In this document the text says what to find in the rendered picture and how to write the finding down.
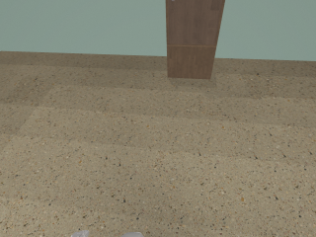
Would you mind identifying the cupboard door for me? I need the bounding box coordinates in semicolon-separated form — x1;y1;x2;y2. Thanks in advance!
168;0;222;45

